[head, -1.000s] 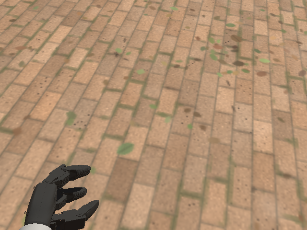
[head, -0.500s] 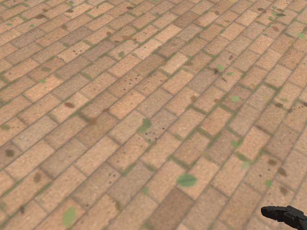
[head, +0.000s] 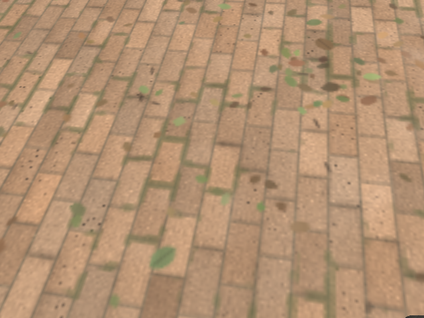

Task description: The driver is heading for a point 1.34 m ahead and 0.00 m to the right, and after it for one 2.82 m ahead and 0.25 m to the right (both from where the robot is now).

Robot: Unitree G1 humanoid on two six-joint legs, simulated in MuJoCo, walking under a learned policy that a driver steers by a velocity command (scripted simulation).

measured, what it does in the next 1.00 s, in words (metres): walks ahead: left foot, then right foot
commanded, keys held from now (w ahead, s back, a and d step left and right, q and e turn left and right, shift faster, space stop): e+shift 0.24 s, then shift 0.02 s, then w+shift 0.38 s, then w+q+shift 0.36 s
